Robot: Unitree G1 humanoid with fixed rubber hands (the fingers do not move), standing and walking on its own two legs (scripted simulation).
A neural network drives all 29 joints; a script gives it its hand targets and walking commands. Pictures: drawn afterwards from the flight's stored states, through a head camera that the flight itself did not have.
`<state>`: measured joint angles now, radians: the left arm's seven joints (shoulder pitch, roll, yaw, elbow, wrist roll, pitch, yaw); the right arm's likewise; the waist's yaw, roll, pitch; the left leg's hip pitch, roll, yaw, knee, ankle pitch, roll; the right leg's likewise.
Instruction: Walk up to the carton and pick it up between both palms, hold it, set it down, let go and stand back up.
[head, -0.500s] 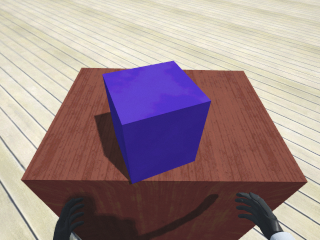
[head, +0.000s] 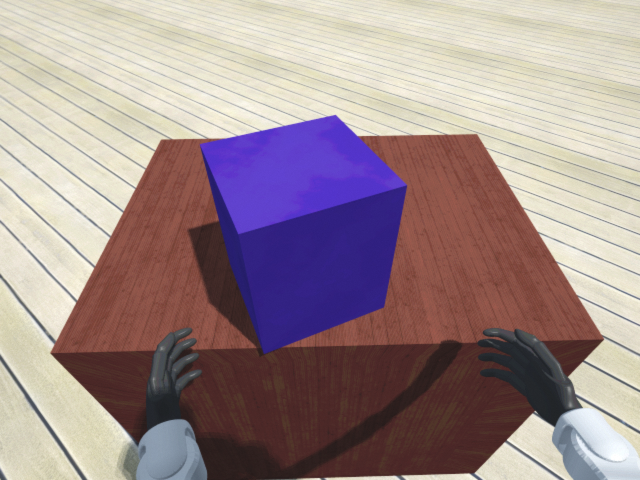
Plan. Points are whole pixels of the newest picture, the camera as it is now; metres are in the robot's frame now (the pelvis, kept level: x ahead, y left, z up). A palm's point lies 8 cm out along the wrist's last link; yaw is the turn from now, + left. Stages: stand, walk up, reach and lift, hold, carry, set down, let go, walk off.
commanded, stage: reach and lift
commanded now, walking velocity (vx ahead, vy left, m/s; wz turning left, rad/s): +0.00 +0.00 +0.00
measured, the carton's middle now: (300, 233) +0.45 +0.08 +0.07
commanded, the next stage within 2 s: none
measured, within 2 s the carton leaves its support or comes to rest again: neither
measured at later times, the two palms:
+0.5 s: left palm (156, 348) +0.24 +0.22 +0.08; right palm (523, 315) +0.31 -0.21 +0.07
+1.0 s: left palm (139, 294) +0.27 +0.23 +0.14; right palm (502, 242) +0.38 -0.19 +0.13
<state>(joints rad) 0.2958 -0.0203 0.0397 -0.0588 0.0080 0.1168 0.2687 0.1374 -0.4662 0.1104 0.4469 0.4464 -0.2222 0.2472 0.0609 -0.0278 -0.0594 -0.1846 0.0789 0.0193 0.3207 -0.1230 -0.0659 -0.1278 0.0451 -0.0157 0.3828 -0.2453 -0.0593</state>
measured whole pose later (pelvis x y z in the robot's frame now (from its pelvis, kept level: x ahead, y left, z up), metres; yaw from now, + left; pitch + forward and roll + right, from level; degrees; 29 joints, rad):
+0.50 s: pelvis +0.00 +0.00 +0.00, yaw -2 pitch +0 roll +0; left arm 0.06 -0.02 0.16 -0.26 -0.01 0.45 0.25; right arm -0.17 -0.50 0.13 0.34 0.49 0.02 0.14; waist 0.08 -0.02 0.02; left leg -0.17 0.09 0.05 0.28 -0.10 -0.07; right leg -0.13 0.06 0.01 0.35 -0.21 -0.06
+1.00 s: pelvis -0.02 +0.00 +0.00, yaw -1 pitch +2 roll +0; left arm -0.25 0.05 0.23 -0.33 -0.09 0.79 0.23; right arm -0.52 -0.56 0.14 0.38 0.53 0.28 0.07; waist 0.12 0.02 0.02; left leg -0.24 0.10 0.03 0.29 -0.08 -0.07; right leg -0.20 0.06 0.00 0.36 -0.19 -0.06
